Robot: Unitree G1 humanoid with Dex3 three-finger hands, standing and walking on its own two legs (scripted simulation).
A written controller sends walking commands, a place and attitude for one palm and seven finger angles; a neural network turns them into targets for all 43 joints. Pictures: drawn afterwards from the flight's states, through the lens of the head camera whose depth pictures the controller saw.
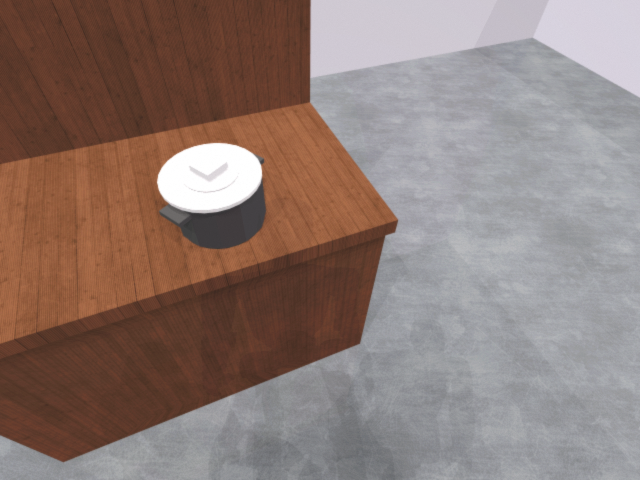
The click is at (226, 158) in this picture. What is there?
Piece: lid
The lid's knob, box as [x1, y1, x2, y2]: [189, 152, 227, 180]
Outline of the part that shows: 207,152 190,163 189,167 190,170 209,180 227,167 227,163 219,157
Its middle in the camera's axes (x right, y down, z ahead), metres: -0.21 -0.13 +0.70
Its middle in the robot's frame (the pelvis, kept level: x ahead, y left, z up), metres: +0.61 +0.24 +0.02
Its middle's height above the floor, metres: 0.79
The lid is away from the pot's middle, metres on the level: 0.00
